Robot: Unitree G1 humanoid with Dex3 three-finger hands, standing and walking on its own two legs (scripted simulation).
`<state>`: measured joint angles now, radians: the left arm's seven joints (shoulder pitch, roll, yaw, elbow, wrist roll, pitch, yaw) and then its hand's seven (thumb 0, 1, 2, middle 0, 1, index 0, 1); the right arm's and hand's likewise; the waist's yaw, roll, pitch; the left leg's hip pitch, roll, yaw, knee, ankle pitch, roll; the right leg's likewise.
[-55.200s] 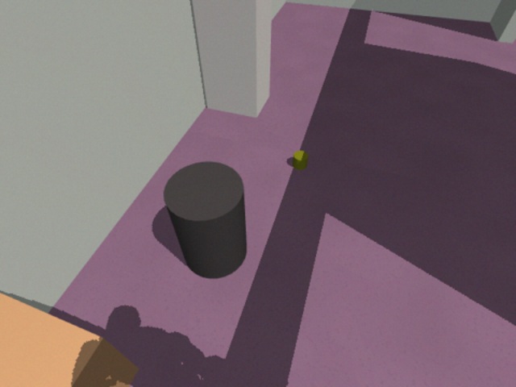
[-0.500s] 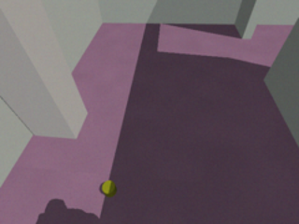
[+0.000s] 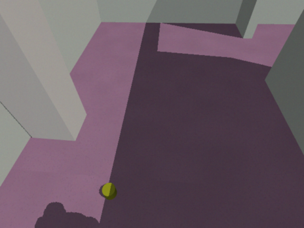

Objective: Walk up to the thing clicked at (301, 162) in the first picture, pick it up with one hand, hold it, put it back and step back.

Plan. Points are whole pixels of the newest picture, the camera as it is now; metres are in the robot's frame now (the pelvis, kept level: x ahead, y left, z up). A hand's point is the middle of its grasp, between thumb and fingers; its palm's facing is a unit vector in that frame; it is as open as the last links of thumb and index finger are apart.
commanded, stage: stand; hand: left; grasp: from above
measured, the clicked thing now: (109, 191) +0.46 +0.30 -0.74
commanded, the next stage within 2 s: step back in 0.42 s
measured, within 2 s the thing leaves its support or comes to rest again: neither
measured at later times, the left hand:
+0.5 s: hand out of the picture +0.08 +0.25 -0.16, palm faces +0.00 -0.94 -0.34, open 7.4 cm
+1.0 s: hand out of the picture +0.06 +0.29 -0.19, palm faces -0.04 -0.93 -0.36, open 7.4 cm
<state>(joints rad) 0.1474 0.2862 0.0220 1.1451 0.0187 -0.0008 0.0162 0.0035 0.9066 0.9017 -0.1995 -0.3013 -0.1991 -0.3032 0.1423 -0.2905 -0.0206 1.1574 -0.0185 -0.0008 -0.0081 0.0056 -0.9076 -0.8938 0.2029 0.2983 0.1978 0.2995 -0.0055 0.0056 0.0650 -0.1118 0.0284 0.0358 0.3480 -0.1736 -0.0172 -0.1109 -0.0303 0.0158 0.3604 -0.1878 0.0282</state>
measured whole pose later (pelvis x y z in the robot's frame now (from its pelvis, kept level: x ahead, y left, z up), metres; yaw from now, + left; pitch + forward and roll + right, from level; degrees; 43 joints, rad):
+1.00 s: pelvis -0.09 +0.03 -0.03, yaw +0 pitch -1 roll -1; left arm 0.02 0.41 0.06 0.87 0.02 0.07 0.03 0.00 0.91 0.90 -0.20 -0.30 -0.20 -0.30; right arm 0.18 -0.35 -0.05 0.94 -0.04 0.03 0.01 0.00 -0.91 -0.89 0.20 0.30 0.20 0.30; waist -0.03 -0.07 0.20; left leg -0.28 -0.03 -0.01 0.69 -0.39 0.04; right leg -0.52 0.09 0.17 0.99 -0.50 -0.02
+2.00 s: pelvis -0.36 +0.01 -0.02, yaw -5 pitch -2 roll -1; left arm 0.19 0.42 0.09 0.83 0.02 0.07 0.01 0.01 0.91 0.90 -0.20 -0.30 -0.20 -0.30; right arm 0.12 -0.37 -0.04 0.80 -0.03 0.02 -0.01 0.01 -0.90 -0.89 0.21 0.30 0.20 0.30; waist 0.01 -0.03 0.19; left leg -0.40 0.05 0.01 0.63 -0.19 0.00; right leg -0.30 0.03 0.10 0.87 -0.49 0.03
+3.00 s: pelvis -0.64 -0.02 -0.02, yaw +2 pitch -3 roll +1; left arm 0.24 0.39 0.07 0.95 0.04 0.00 -0.01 0.01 0.90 0.90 -0.20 -0.30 -0.20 -0.30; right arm 0.26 -0.40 -0.06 1.01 -0.04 0.02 0.02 0.01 -0.91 -0.89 0.20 0.30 0.20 0.30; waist 0.03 0.00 0.08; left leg -0.26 -0.03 -0.05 0.61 -0.33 -0.01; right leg -0.26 -0.06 -0.01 0.65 -0.35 0.01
